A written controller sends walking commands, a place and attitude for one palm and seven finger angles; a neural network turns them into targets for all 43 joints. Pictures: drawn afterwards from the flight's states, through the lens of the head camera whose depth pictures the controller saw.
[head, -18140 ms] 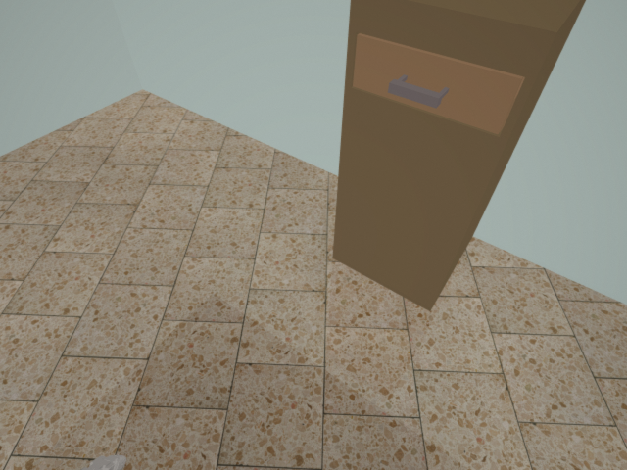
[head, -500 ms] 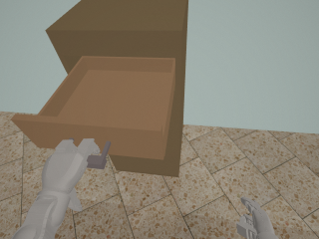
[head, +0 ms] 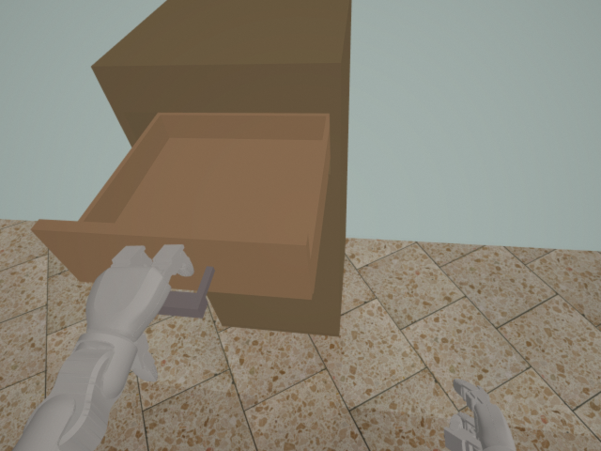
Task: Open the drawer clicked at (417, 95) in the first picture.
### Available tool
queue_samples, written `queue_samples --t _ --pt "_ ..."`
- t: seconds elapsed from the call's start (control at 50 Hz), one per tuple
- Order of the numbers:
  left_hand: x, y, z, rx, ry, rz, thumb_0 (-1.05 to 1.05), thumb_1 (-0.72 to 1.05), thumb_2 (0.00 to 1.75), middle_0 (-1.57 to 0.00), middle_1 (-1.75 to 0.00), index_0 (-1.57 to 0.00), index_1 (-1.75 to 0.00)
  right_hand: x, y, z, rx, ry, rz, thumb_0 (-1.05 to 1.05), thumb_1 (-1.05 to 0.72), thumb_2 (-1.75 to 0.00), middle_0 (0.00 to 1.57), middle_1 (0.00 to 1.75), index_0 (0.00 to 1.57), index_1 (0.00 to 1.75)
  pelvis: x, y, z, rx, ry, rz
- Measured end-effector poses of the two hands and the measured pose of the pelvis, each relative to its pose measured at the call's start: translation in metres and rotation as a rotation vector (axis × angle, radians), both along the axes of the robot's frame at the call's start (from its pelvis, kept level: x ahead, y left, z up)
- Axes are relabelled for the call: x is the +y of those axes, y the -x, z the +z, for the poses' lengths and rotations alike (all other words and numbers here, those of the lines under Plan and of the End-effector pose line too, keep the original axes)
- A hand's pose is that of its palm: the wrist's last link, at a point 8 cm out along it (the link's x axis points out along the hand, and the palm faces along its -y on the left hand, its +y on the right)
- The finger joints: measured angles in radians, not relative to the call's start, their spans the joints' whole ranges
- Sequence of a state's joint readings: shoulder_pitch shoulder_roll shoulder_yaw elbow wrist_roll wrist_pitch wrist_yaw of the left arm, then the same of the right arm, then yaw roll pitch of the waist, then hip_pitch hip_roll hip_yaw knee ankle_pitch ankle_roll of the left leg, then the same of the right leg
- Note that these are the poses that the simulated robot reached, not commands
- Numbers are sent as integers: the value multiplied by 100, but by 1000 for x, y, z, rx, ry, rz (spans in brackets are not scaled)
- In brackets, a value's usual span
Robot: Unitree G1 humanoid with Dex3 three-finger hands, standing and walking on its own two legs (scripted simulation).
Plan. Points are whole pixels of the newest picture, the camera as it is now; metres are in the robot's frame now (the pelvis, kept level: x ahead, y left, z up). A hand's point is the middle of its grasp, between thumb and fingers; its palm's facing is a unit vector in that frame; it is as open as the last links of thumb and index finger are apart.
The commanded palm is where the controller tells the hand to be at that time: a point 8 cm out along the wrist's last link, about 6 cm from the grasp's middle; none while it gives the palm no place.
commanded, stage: lift the hand off the handle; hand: left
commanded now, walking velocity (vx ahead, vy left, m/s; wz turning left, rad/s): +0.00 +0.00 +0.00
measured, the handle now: (167, 287) +0.30 +0.23 +0.06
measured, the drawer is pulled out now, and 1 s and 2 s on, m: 0.30 0.30 0.30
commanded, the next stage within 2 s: draw the hand back to the body in 1.02 s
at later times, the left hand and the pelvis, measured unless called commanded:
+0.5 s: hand (129, 279) +0.26 +0.24 +0.13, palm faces +0.07 -0.05 -1.00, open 13.4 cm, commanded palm +0.24 +0.24 +0.20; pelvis +0.01 +0.01 +0.01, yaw +2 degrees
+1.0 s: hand (103, 228) +0.28 +0.24 +0.21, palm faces +0.17 -0.02 -0.99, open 13.9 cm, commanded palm +0.23 +0.24 +0.26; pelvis +0.01 +0.00 +0.01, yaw +1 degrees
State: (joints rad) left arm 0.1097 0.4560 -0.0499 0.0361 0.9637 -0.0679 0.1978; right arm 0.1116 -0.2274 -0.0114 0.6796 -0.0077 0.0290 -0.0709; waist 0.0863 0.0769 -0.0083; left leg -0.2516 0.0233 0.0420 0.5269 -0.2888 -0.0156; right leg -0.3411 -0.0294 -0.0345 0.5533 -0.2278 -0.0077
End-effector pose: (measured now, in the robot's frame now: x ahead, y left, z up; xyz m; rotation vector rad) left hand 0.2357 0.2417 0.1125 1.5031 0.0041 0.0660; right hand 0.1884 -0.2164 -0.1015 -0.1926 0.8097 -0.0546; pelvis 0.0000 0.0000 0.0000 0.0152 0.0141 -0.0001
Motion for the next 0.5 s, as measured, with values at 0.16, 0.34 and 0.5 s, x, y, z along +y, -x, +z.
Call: queue_samples --t 0.16,0.34,0.5 --pt "8 1 30 -45 -10 31 0 -49 30 -34 -120 -38 -123 8 -17 7 -20 -8 37 1 -91 -90 20 30 20 30 5 -5 4 -19 2 8" --pt "5 -2 47 -2 -7 28 0 -49 30 -34 -121 -39 -124 27 -41 17 -50 -29 108 1 -91 -90 20 30 20 30 8 -9 8 -42 5 25" --pt "2 -3 69 -25 -17 -13 0 -49 30 -37 -122 -40 -124 40 -52 20 -62 -53 156 1 -91 -90 20 30 20 30 8 -13 11 -52 9 35"
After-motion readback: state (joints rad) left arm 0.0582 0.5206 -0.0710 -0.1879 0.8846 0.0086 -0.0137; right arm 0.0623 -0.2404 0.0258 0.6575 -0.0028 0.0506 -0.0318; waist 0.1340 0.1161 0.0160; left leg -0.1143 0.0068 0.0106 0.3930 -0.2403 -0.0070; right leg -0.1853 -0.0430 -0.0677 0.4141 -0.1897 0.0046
